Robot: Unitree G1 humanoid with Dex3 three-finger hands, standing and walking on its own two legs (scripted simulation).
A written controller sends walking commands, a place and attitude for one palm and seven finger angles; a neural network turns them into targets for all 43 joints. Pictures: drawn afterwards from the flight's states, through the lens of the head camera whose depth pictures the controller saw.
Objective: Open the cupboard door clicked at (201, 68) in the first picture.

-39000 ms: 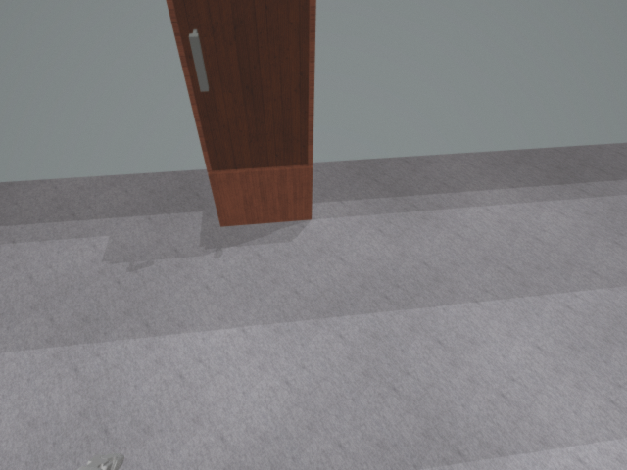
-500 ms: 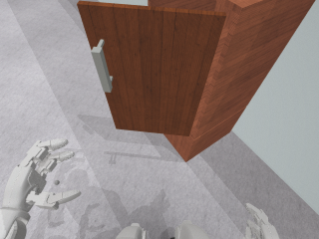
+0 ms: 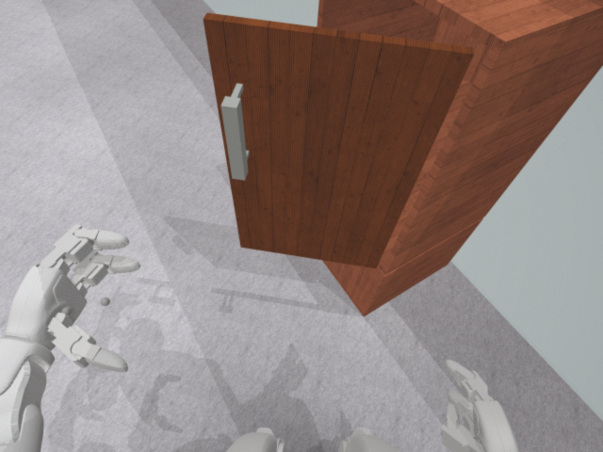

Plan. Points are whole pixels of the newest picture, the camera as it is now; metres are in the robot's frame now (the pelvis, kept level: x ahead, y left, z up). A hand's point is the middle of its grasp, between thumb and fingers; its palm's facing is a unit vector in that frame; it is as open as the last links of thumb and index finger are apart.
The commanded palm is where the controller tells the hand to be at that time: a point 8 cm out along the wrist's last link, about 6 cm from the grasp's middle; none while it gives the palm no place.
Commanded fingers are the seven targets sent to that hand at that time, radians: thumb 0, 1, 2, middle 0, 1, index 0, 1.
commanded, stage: raise the hand with hooked fingers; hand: left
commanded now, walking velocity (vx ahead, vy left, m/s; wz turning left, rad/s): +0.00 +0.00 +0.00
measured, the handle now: (239, 133) +0.59 +0.16 +0.05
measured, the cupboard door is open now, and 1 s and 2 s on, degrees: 50 50 50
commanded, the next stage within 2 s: move the hooked fingers beside the handle in 0.64 s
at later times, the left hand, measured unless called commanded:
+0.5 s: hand (97, 280) +0.29 +0.27 +0.06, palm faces -0.07 -1.00 -0.04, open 14.0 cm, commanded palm +0.27 +0.32 +0.07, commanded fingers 0.00 -0.50 0.30 -0.30 -1.20 -0.30 -1.20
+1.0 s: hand (115, 259) +0.32 +0.26 +0.06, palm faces -0.07 -1.00 -0.03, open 14.0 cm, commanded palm +0.30 +0.31 +0.06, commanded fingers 0.00 -0.50 0.30 -0.30 -1.20 -0.30 -1.20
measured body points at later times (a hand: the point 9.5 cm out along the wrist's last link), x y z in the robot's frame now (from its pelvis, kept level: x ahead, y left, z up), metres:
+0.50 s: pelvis +0.00 +0.01 +0.01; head +0.07 +0.03 +0.45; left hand +0.29 +0.33 +0.07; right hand +0.15 -0.25 -0.06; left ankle -0.01 +0.05 -0.68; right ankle +0.03 -0.11 -0.68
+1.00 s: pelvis +0.00 -0.01 +0.00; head +0.07 +0.01 +0.44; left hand +0.32 +0.32 +0.07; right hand +0.15 -0.26 -0.08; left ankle -0.01 +0.05 -0.68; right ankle +0.03 -0.11 -0.68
